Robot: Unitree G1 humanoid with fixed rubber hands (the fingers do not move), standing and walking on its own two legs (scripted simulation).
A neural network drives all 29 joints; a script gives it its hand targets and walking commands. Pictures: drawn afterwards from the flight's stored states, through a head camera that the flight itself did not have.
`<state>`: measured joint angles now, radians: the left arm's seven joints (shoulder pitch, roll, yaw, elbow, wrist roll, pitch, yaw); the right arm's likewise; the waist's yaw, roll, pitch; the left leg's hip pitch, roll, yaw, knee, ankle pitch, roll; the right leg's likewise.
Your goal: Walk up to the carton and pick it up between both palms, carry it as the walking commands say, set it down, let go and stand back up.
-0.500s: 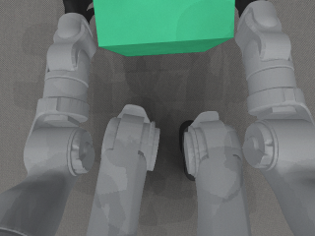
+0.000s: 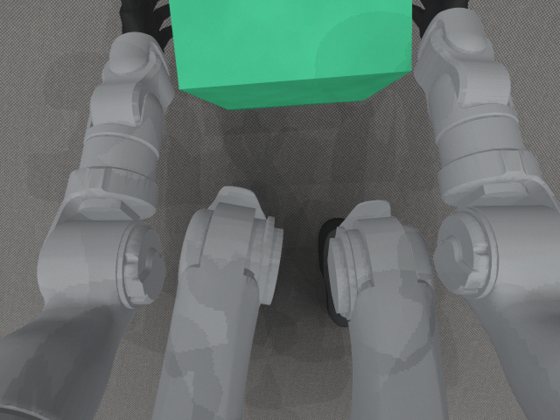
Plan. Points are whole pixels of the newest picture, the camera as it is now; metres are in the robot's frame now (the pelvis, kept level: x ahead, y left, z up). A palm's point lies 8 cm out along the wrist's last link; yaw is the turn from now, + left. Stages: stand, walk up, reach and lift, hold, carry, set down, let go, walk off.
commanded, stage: set down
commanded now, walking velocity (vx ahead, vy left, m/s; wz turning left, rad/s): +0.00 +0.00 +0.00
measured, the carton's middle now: (290, 22) +0.55 +0.04 -0.23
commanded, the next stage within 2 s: none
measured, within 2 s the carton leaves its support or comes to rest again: neither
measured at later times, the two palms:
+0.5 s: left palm (151, 27) +0.51 +0.19 -0.15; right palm (445, 16) +0.54 -0.13 -0.15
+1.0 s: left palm (151, 27) +0.51 +0.19 -0.16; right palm (444, 16) +0.54 -0.13 -0.15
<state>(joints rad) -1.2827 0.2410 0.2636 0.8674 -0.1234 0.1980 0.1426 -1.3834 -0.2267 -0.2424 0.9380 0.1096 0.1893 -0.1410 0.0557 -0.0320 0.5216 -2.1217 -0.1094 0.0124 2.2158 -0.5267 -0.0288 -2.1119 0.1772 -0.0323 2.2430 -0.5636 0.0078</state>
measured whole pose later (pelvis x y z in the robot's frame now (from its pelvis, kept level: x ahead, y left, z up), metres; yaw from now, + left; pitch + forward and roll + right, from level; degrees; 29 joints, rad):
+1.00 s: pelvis +0.02 +0.00 -0.02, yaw +0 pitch +30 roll +1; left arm -1.26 0.20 0.34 1.01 -0.02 0.12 0.08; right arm -1.32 -0.21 -0.25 1.06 0.04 0.11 -0.12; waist 0.06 -0.04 0.34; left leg -2.23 -0.07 0.03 2.27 -0.56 -0.02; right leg -2.23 0.14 -0.06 2.29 -0.59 -0.03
